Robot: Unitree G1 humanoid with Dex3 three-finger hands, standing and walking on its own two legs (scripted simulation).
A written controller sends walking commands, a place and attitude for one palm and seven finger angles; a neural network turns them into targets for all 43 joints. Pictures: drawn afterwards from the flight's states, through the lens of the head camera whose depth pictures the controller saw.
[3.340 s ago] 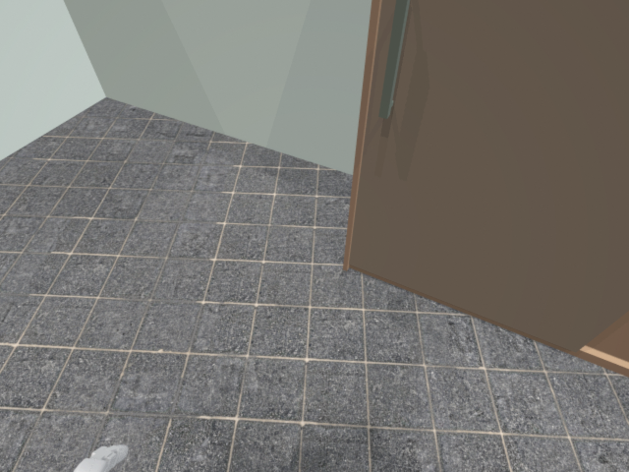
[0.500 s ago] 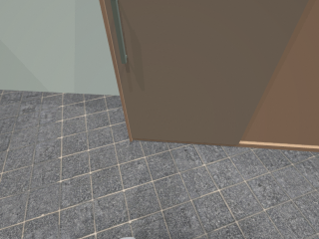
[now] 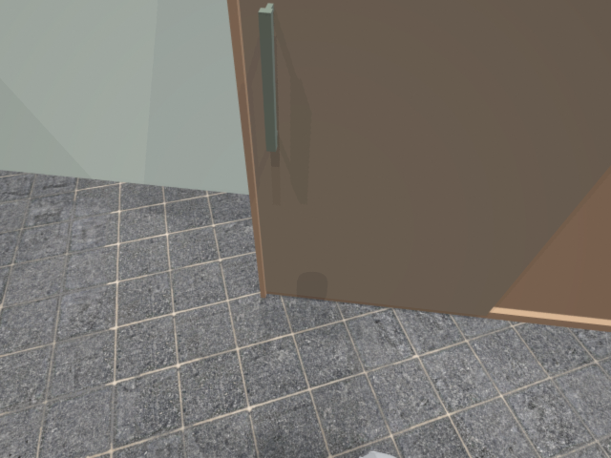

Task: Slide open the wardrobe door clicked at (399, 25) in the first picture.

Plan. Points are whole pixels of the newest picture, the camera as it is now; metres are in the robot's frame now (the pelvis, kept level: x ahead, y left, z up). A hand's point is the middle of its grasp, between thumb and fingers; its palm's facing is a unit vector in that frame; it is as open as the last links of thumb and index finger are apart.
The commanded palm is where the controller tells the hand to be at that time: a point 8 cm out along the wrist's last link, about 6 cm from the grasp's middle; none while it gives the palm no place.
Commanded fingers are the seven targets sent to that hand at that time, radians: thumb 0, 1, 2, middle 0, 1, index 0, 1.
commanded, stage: take the last steps up to it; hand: left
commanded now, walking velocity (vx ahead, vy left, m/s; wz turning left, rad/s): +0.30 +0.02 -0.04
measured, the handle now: (270, 84) +0.75 +0.12 +0.11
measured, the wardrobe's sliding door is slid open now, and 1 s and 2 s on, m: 0.00 0.00 0.00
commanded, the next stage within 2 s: come to a stop and stand still in 0.42 s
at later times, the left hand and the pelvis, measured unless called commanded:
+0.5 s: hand (186, 444) +0.17 +0.19 -0.18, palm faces +0.08 -0.98 -0.19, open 7.3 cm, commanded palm none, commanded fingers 0.00 0.90 0.90 -0.20 -0.30 -0.20 -0.30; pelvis +0.20 +0.01 +0.00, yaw +1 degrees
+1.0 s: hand (201, 333) +0.35 +0.21 -0.16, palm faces +0.02 -0.97 -0.26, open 7.4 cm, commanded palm none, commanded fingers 0.00 0.90 0.90 -0.20 -0.30 -0.20 -0.30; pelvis +0.24 +0.01 -0.01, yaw -1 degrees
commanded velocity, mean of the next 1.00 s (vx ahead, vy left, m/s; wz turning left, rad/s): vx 0.02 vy -0.03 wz -0.01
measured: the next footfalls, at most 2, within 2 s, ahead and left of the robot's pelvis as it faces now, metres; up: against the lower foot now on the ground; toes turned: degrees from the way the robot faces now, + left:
right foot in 0.18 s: +0.18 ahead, -0.11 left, +0.00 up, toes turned -9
left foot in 0.56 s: +0.34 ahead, +0.15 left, +0.00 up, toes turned +10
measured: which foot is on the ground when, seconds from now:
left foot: down 0.00-0.20, up 0.22-0.54, down 0.56-1.00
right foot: up 0.00-0.16, down 0.18-0.56, up 0.58-1.00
